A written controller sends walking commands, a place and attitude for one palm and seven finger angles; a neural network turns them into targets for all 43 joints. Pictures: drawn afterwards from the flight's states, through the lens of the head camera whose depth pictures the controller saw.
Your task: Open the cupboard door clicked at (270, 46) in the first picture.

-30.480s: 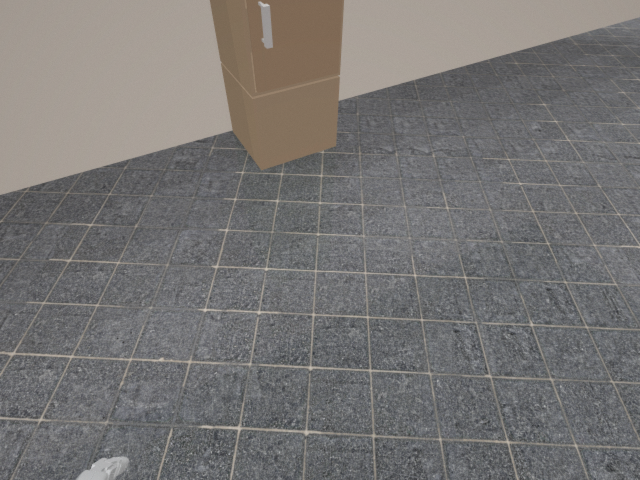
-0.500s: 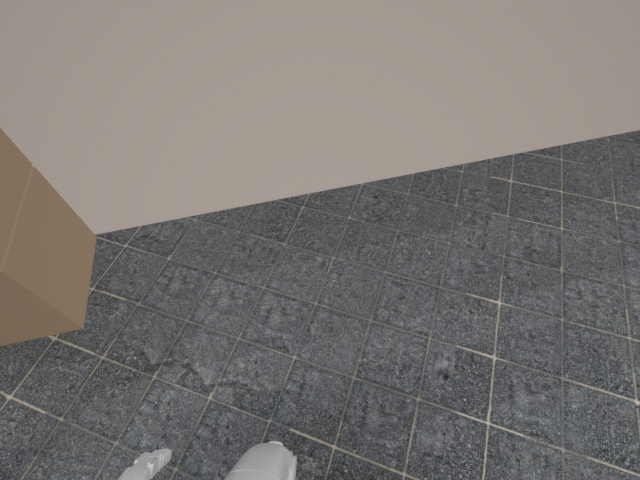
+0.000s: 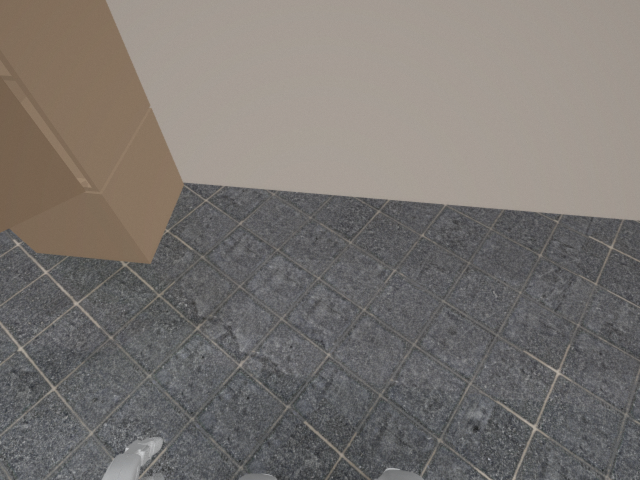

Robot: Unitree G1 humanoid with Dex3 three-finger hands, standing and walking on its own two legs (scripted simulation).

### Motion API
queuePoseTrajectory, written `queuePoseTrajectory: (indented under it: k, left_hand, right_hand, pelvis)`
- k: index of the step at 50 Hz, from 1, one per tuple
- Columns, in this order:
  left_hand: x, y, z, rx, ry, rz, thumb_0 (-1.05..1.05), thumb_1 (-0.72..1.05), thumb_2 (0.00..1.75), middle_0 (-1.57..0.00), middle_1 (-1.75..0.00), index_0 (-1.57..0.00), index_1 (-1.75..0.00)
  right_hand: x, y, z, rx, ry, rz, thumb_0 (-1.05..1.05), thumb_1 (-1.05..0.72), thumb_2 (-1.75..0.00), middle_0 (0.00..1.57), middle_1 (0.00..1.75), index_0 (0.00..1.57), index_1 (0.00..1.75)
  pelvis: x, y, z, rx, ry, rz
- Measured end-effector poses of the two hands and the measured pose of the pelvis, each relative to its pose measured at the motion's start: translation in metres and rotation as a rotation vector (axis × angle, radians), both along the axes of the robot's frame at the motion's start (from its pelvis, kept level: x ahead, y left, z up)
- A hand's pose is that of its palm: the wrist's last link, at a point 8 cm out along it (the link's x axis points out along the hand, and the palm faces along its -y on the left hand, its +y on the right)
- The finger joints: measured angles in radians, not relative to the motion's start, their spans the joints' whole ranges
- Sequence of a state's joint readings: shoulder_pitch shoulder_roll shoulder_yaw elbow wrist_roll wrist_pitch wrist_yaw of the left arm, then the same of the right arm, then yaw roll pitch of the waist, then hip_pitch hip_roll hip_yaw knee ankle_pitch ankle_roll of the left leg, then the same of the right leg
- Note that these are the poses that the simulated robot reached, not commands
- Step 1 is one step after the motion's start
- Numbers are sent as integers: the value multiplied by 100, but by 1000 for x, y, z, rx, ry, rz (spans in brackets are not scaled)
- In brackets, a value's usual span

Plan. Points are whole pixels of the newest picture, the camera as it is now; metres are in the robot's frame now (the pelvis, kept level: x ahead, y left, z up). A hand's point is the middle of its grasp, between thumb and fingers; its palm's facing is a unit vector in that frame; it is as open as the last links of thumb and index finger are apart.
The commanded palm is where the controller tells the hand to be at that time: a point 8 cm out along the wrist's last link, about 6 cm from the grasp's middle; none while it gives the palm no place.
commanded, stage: turn to face it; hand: left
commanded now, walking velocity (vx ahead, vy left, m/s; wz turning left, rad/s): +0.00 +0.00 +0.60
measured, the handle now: out of the picture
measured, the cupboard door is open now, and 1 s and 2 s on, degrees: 46 46 46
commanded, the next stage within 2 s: take the last steps up to it in 1.00 s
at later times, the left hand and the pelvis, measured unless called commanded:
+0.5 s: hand out of the picture -0.01 +0.21 -0.18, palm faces +0.36 -0.90 -0.24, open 7.4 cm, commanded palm none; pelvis +0.01 -0.01 -0.01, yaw +20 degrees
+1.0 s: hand out of the picture -0.02 +0.15 -0.16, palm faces +0.57 -0.79 -0.22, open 7.4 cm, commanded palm none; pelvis +0.03 -0.05 +0.00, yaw +35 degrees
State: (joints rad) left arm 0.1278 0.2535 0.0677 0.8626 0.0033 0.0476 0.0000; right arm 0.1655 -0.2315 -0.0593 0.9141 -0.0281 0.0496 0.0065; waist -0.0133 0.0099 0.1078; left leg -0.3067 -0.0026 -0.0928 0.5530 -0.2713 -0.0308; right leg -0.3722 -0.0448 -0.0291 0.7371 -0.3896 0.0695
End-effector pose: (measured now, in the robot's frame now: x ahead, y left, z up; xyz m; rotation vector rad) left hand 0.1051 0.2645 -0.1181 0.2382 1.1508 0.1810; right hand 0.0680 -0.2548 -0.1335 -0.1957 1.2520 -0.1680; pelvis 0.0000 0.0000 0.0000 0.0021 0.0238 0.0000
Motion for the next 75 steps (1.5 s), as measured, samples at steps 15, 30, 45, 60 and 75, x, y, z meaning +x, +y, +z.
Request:
queuePoseTrajectory:
  k: [15,30,45,60,75]
  left_hand:
    - [-83,-40,-2,-44,55,216,0,90,90,-20,-30,-20,-30]
    - [-129,-8,-12,-38,73,441,1,91,90,-20,-30,-20,-30]
    - [-134,-68,3,-20,26,546,0,90,90,-20,-30,-20,-30]
    - [-211,-85,-28,-142,163,762,1,91,90,-20,-30,-20,-30]
    - [-187,-97,-1,-78,71,845,0,91,90,-20,-30,-20,-30]
  right_hand:
    - [75,-10,9,14,-8,203,0,-91,-90,20,30,20,30]
    - [122,35,16,-25,-52,441,0,-91,-90,20,30,21,30]
    - [162,15,0,17,13,523,0,-91,-90,20,30,20,30]
    - [182,89,14,-12,-51,742,0,-91,-90,20,30,21,30]
    - [198,80,-8,25,105,758,0,-91,-90,20,30,20,30]
  pelvis:
    - [6,-25,8,40,-5,218]
    - [11,-20,3,-7,-4,396]
    - [32,-53,5,30,-8,564]
    - [29,-35,2,-4,-7,679]
    - [70,-19,6,27,-25,772]
